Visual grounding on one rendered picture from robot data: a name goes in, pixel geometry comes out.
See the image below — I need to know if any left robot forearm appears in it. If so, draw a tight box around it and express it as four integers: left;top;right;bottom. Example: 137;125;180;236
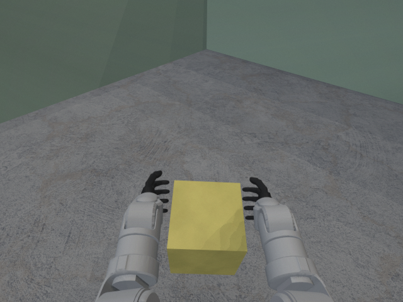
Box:
95;193;163;302

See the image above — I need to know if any right robot forearm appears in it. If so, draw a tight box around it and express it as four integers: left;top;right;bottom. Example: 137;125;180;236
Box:
253;197;334;301

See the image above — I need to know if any robot left upper arm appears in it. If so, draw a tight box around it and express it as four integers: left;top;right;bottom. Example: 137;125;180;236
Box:
96;288;160;302

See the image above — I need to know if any robot right hand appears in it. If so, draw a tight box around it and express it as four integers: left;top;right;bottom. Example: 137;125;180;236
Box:
242;177;271;220

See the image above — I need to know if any robot left hand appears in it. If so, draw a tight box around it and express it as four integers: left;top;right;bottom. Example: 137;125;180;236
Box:
141;171;169;213

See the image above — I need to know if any carton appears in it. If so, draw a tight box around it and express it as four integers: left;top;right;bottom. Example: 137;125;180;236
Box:
167;180;247;275

